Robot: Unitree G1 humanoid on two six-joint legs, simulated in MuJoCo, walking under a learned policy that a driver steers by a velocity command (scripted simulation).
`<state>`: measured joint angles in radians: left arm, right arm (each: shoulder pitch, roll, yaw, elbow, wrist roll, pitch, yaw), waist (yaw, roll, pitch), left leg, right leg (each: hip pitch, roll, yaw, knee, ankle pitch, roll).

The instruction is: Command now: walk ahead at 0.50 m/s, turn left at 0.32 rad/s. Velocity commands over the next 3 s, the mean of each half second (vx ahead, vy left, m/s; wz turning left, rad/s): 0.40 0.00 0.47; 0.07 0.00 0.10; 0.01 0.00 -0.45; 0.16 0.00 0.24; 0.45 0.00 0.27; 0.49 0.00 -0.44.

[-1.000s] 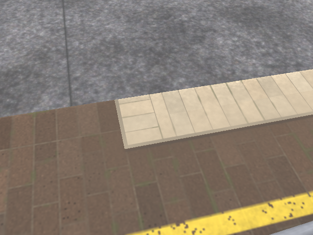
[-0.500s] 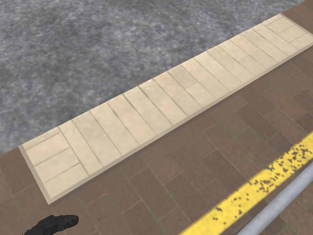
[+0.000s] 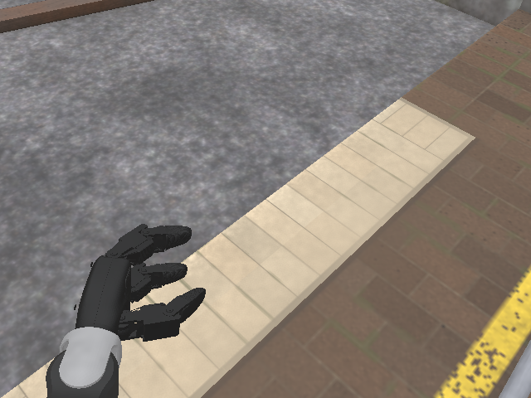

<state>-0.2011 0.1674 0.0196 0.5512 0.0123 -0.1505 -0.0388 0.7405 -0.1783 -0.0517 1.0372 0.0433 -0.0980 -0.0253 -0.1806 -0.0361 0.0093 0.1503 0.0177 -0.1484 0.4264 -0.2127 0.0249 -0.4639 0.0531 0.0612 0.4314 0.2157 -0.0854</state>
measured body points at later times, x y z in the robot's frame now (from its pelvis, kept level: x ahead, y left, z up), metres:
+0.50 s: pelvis +0.18 +0.04 -0.02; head +0.20 +0.07 +0.43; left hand +0.14 +0.34 -0.16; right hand +0.46 -0.14 -0.09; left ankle +0.25 +0.17 -0.75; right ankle +0.15 -0.11 -0.74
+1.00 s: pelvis +0.23 +0.06 -0.02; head +0.25 +0.06 +0.43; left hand +0.21 +0.35 -0.14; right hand +0.47 -0.12 -0.12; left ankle +0.25 +0.17 -0.74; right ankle +0.27 -0.06 -0.75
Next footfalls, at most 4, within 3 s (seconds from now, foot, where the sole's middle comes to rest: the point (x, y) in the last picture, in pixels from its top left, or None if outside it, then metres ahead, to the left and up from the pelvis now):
0.50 left None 0.29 0.19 -0.78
0.92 right None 0.31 -0.05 -0.78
1.50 right None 0.26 -0.09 -0.78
2.10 left None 0.31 0.20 -0.78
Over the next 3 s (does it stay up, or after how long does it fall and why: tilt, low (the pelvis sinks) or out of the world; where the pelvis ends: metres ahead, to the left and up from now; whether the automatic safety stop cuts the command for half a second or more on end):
stays up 0.73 0.28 -0.02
